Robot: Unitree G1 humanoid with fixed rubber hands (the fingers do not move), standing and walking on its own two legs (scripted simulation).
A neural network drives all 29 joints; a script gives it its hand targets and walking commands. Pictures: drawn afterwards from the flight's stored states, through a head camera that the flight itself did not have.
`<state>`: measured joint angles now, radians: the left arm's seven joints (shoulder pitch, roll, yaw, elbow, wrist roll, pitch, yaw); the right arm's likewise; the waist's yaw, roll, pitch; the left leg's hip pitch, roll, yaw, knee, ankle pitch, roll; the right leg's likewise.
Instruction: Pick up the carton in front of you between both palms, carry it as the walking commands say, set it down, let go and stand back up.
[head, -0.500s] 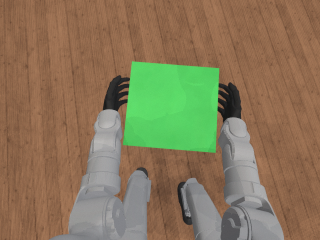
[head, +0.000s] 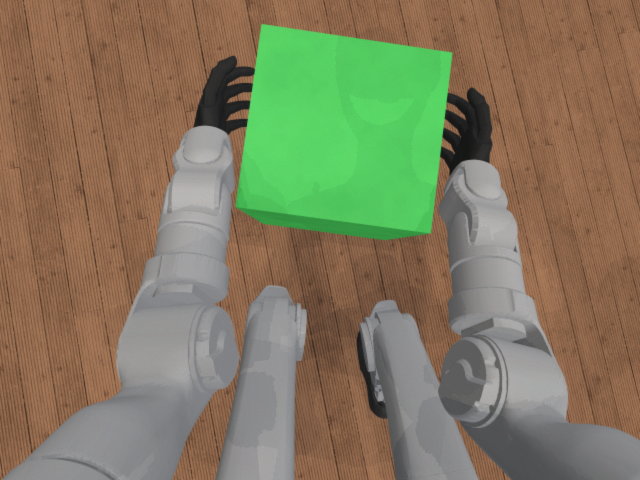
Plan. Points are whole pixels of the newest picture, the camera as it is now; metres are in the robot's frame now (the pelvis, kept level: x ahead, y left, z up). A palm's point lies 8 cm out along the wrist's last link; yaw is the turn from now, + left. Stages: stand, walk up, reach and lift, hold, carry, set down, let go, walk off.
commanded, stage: set down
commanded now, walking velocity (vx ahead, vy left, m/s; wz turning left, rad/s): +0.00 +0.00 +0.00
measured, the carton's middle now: (337, 156) +0.48 +0.03 -0.18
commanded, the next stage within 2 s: none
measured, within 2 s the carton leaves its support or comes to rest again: rests again in 1.02 s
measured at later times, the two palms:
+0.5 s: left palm (231, 134) +0.52 +0.19 -0.25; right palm (419, 168) +0.49 -0.11 -0.24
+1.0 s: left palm (239, 139) +0.53 +0.19 -0.33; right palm (405, 176) +0.50 -0.11 -0.33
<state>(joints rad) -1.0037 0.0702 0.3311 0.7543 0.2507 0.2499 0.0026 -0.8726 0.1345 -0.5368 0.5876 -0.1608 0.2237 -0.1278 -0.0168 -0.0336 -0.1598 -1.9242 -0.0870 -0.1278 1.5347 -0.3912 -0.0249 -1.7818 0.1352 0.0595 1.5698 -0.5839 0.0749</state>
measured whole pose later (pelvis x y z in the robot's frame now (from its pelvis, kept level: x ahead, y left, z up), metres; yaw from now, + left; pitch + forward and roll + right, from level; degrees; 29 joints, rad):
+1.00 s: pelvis -0.02 +0.00 -0.16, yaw -6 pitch +39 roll -4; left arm -1.50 0.39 0.20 1.08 0.07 0.22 -0.03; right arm -1.32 0.00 -0.41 0.79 0.01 0.20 -0.26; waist 0.05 -0.07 0.31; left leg -2.28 -0.02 -0.09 2.11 -0.51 -0.02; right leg -2.16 0.22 0.04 2.14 -0.68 0.11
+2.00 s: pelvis -0.03 +0.01 -0.18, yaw -7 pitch +32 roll -5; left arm -1.56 0.55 0.17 1.25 -0.05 0.07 -0.04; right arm -1.45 -0.16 -0.27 1.00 0.09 0.11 -0.18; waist 0.03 -0.07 0.52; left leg -2.24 0.03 -0.06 2.20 -0.52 0.02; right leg -2.13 0.17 0.01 2.22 -0.66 0.10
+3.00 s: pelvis -0.01 +0.02 +0.03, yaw -4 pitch +45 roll -6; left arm -1.32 0.48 0.24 0.98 0.04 0.22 -0.12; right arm -1.13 -0.08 -0.34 0.67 0.02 0.24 -0.18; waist -0.03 -0.02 0.02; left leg -1.85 -0.03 -0.07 1.42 -0.37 0.02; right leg -1.74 0.07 0.03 1.42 -0.48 0.06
